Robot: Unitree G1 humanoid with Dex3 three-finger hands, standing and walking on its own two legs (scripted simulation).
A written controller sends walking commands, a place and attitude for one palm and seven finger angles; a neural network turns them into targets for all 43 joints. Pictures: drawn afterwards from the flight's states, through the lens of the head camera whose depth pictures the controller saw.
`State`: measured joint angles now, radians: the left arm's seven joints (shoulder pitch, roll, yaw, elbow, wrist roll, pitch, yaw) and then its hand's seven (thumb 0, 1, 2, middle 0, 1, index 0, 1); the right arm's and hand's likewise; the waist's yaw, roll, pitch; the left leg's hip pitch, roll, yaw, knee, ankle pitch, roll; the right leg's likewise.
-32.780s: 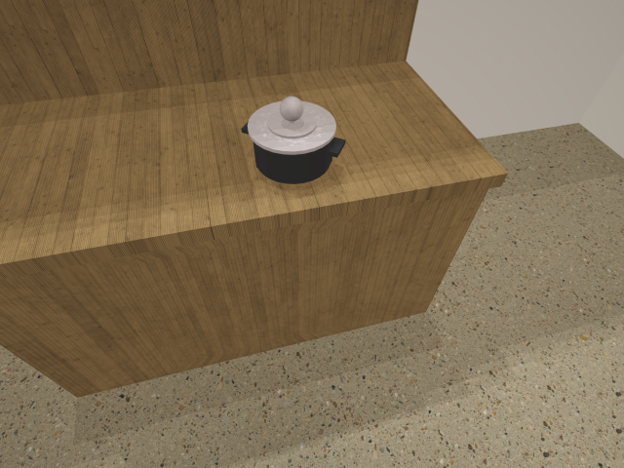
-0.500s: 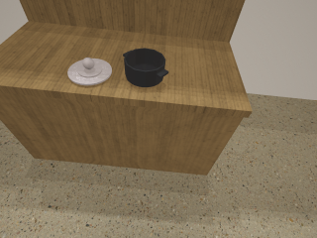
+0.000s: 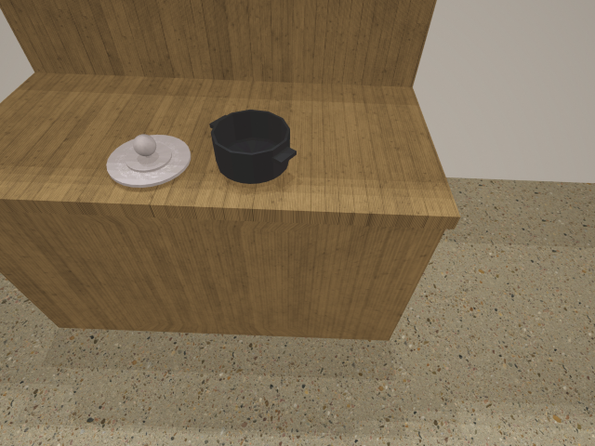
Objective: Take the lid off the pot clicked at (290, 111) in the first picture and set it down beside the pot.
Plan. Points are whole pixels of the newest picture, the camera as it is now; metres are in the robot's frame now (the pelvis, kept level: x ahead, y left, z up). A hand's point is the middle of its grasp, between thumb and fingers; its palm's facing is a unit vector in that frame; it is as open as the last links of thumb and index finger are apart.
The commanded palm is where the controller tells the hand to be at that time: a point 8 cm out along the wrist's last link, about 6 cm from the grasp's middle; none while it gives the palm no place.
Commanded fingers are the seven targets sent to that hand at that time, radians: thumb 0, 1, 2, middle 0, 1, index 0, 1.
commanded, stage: let the arm hang, fingers relaxed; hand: left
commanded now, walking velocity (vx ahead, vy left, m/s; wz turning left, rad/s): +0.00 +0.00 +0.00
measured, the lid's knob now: (144, 145) +0.72 +0.38 -0.02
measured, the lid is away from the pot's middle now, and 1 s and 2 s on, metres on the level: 0.24 0.24 0.24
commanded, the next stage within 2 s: look to check the result in 0.18 s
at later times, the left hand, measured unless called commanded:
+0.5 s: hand out of the picture +0.02 +0.16 -0.18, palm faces +0.04 -0.98 -0.17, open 7.3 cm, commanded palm none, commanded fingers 0.00 0.90 0.90 -0.20 -0.30 -0.20 -0.30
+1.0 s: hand out of the picture +0.03 +0.17 -0.18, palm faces +0.03 -0.98 -0.18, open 7.3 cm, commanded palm none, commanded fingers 0.00 0.90 0.90 -0.20 -0.30 -0.20 -0.30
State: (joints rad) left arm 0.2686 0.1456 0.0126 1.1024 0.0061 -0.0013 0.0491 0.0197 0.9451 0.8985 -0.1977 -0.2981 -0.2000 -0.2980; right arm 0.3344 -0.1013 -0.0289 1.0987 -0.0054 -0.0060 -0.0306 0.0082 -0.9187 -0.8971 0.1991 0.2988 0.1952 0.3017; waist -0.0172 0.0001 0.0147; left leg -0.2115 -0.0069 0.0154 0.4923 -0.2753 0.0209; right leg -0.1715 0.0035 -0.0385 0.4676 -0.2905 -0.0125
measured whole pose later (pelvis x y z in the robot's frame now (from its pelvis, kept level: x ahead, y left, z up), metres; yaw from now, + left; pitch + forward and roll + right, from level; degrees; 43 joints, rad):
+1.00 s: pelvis +0.03 +0.00 +0.00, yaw -1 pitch -1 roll +0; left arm 0.28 0.14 0.01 1.13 0.00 0.00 0.05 0.01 0.92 0.90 -0.20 -0.30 -0.20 -0.30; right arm 0.32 -0.09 -0.03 1.13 0.00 -0.01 -0.04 0.00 -0.91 -0.90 0.20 0.30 0.19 0.30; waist -0.02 -0.01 0.04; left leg -0.14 0.00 0.03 0.47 -0.31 0.02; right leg -0.10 0.01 -0.03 0.43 -0.31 -0.01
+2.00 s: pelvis +0.02 +0.00 +0.00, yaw -1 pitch -1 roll +0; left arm 0.31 0.11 0.01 1.14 0.00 -0.01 0.05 0.01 0.92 0.90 -0.20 -0.30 -0.20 -0.30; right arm 0.32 -0.09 -0.03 1.15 0.00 -0.01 -0.04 0.00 -0.91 -0.90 0.20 0.30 0.19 0.30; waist -0.02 0.00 0.04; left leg -0.15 0.00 0.03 0.46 -0.29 0.02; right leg -0.12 0.01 -0.02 0.43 -0.30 -0.01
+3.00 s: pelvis +0.02 +0.00 +0.00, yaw -1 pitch -1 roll +0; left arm 0.31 0.11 0.01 1.14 0.00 -0.01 0.05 0.01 0.92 0.90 -0.20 -0.30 -0.20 -0.30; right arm 0.32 -0.09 -0.02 1.15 0.00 -0.01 -0.05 0.00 -0.91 -0.90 0.20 0.30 0.19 0.30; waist -0.02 0.00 0.04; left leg -0.15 0.00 0.02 0.45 -0.28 0.02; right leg -0.11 0.01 -0.03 0.43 -0.30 -0.01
